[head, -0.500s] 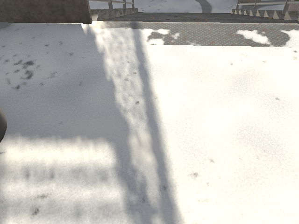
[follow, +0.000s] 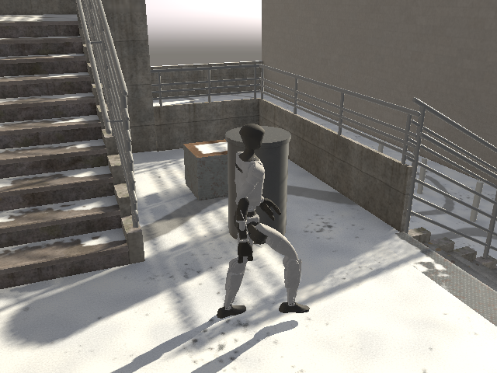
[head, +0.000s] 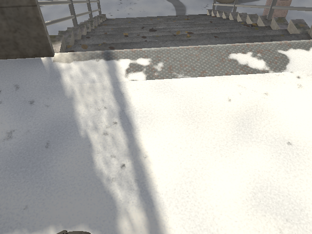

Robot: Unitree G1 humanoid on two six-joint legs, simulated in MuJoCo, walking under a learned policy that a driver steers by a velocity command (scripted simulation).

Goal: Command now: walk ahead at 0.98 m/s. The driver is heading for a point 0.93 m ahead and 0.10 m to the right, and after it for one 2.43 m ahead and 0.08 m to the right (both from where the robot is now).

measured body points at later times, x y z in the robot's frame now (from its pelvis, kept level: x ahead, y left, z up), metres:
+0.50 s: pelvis +0.49 -0.01 +0.00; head +0.52 +0.00 +0.44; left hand +0.37 +0.23 -0.14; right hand +0.73 -0.21 -0.08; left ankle +0.73 +0.13 -0.68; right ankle +0.32 -0.08 -0.73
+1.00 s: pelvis +0.97 +0.00 -0.02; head +0.99 -0.01 +0.43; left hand +1.24 +0.16 -0.10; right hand +0.83 -0.22 -0.16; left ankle +0.78 +0.10 -0.73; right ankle +1.16 -0.12 -0.69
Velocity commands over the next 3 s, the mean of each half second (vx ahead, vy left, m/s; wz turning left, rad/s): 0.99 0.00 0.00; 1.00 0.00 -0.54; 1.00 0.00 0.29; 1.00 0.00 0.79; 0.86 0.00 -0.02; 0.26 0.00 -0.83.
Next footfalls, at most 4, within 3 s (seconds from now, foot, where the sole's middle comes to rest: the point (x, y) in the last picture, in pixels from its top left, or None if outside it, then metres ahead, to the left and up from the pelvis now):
0.14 right None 0.36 -0.08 -0.77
0.60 left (131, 167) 0.82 0.10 -0.77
1.06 right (167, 106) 1.20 -0.11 -0.77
1.52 left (161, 60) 1.63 -0.11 -0.77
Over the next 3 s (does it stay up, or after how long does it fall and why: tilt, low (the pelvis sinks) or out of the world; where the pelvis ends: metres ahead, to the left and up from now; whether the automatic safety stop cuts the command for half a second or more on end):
stays up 2.53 -0.08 -0.53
